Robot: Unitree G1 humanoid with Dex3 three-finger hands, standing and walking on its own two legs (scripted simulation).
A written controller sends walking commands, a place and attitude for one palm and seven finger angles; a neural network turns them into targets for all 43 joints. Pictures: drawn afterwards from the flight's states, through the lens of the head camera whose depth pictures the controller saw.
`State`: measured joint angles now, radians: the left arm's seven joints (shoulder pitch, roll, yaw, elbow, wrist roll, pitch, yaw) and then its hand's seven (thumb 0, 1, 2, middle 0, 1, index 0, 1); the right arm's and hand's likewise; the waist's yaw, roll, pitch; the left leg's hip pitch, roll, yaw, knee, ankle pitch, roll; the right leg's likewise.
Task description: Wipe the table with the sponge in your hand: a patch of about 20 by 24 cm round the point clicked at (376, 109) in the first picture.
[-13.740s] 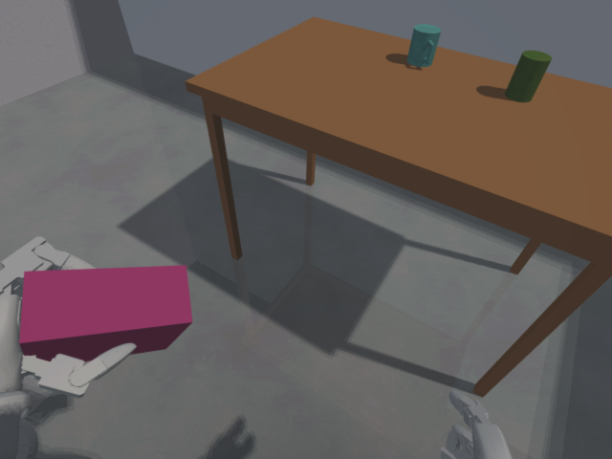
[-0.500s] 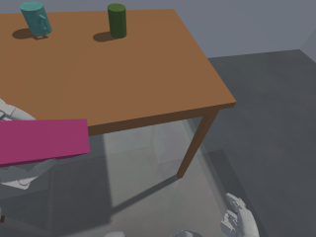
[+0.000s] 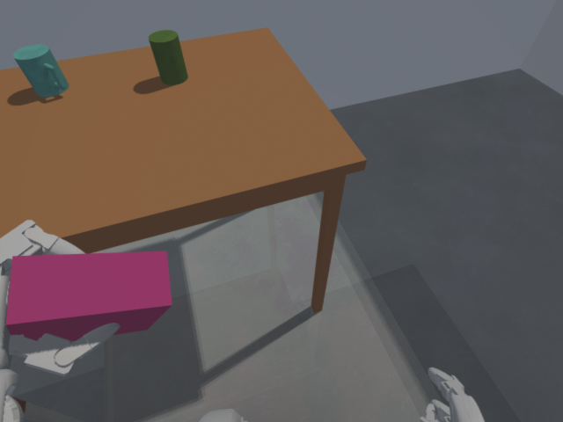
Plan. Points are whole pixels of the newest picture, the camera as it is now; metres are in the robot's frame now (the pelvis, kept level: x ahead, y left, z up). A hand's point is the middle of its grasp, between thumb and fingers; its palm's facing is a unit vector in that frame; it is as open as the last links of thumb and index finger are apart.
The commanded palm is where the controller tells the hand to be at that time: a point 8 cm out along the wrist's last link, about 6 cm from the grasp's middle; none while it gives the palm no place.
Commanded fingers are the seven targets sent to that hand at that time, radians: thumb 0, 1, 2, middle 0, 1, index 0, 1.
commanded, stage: come to a stop and stand still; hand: left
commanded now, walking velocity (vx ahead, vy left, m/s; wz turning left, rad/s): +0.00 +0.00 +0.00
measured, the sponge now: (115, 297) +0.23 +0.19 +0.14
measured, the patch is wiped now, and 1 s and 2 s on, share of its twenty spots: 0.00 0.00 0.00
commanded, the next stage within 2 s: look again from close up in 0.90 s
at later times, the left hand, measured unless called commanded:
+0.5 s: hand (26, 364) +0.15 +0.23 +0.17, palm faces +0.42 -0.81 -0.40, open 9.9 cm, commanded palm +0.10 +0.27 +0.18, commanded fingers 0.00 0.10 1.30 -1.20 -1.60 -1.20 -1.60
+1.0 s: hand (13, 373) +0.14 +0.25 +0.15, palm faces +0.39 -0.81 -0.43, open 9.9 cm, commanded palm +0.10 +0.28 +0.18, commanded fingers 0.00 0.10 1.30 -1.20 -1.60 -1.20 -1.60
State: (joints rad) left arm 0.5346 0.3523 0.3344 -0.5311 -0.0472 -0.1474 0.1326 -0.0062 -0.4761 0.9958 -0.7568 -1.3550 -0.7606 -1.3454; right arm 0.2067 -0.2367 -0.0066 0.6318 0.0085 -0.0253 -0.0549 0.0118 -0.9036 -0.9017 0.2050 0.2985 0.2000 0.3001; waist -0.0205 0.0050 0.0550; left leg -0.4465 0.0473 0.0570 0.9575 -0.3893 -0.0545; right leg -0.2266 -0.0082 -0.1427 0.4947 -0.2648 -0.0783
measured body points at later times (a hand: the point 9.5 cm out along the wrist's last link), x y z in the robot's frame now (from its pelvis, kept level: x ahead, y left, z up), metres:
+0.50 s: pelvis -0.06 -0.01 +0.00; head -0.06 -0.02 +0.45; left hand +0.12 +0.27 +0.19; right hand +0.12 -0.21 -0.09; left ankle -0.03 +0.10 -0.74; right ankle +0.01 -0.06 -0.74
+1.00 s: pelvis -0.07 +0.00 +0.00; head -0.06 +0.00 +0.45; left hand +0.12 +0.29 +0.17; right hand +0.08 -0.23 -0.10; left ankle -0.04 +0.11 -0.74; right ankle +0.01 -0.06 -0.74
